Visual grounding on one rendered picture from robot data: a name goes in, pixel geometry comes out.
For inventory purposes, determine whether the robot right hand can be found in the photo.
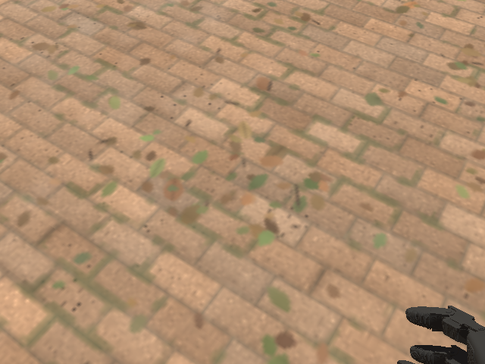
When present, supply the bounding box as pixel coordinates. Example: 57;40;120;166
397;306;485;364

